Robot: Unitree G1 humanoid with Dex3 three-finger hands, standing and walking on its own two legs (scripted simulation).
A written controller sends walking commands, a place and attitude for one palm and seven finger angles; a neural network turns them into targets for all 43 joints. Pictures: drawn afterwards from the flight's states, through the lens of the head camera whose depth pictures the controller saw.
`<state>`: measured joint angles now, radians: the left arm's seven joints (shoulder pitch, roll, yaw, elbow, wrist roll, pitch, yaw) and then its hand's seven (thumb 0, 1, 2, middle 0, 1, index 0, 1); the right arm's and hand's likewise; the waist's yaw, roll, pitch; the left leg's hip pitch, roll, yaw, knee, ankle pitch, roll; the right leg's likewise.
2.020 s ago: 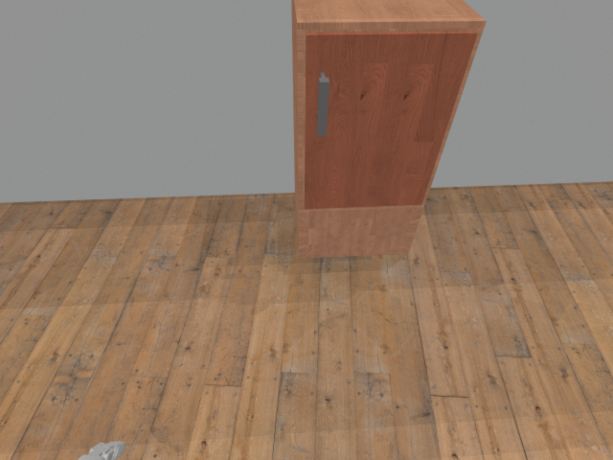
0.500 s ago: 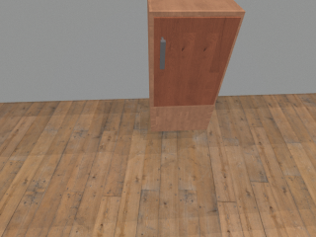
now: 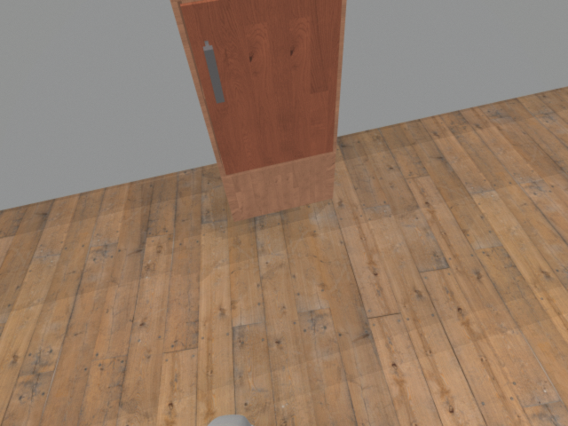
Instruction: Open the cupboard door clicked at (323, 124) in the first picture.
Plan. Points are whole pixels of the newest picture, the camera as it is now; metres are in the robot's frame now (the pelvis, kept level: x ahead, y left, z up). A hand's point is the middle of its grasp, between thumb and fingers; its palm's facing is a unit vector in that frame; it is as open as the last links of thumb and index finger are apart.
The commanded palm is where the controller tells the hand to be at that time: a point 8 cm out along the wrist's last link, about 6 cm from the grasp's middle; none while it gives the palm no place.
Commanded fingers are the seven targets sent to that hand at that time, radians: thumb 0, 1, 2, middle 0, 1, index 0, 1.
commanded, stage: walk to a spot facing it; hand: left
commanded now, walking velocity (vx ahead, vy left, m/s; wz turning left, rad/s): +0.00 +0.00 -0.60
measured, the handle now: (213, 72) +0.98 +0.30 -0.02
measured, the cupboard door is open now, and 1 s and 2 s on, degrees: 0 0 0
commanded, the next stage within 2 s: none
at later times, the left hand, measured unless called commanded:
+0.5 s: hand out of the picture +0.07 +0.21 -0.14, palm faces -0.15 -0.96 -0.23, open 7.4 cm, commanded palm none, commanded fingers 0.00 0.90 0.90 -0.20 -0.30 -0.20 -0.30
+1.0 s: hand (218, 332) +0.29 +0.17 -0.16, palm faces -0.54 -0.83 -0.14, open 7.4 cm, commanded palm none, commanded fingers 0.00 0.90 0.90 -0.20 -0.30 -0.20 -0.30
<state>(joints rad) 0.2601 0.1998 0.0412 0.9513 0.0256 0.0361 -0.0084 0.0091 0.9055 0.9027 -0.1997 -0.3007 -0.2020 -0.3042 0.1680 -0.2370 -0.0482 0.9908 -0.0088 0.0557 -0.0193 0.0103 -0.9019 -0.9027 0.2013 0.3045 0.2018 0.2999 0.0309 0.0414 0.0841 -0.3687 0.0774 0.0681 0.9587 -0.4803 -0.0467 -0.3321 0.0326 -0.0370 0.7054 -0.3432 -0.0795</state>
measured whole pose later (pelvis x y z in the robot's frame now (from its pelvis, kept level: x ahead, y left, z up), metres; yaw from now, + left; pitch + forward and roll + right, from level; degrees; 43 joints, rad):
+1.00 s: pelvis +0.13 +0.05 +0.02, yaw -35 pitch +0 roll -3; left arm 0.20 0.23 0.10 0.97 0.04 0.07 -0.04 0.01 0.91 0.90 -0.19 -0.30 -0.19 -0.30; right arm 0.48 -0.11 0.00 1.05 -0.02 -0.05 -0.05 0.01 -0.90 -0.90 0.20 0.30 0.20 0.30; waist -0.02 -0.05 0.05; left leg 0.02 0.04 0.26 0.39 -0.41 0.04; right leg -0.65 -0.03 -0.05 1.10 -0.17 0.04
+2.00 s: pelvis +0.27 +0.00 +0.02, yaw -71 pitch +0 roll -1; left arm 0.22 0.25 0.11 0.93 0.02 0.09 -0.03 0.01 0.91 0.90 -0.20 -0.30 -0.20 -0.30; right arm 0.23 -0.17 -0.04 0.91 -0.02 0.01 -0.03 0.01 -0.90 -0.90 0.20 0.30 0.20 0.30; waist 0.02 -0.04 0.07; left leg -0.18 0.12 0.25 0.49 -0.30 0.00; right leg -0.47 -0.06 -0.01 1.07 -0.41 0.09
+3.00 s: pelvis +0.29 -0.19 +0.01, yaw -82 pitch -1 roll -2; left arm 0.29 0.15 0.06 1.06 0.02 0.01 0.03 0.01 0.91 0.90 -0.20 -0.30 -0.20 -0.30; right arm 0.19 -0.16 -0.03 0.99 -0.01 -0.01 -0.02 -0.01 -0.94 -0.90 0.20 0.30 0.20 0.30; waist 0.02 -0.03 0.07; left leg -0.33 -0.06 0.08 0.51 -0.17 0.12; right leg -0.42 -0.05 -0.01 1.15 -0.42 0.05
